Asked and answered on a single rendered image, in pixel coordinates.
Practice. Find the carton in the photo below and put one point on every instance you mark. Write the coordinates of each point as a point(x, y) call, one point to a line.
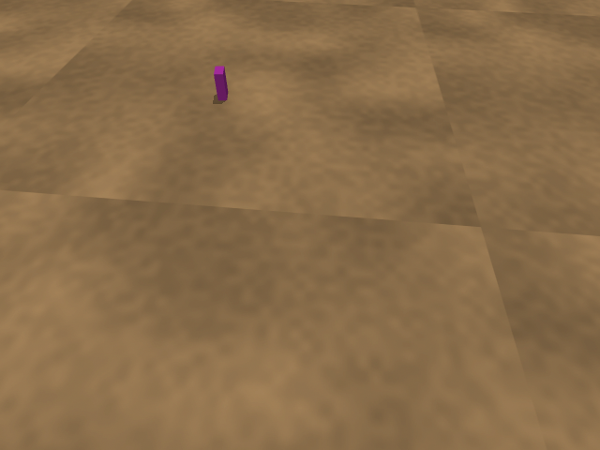
point(221, 83)

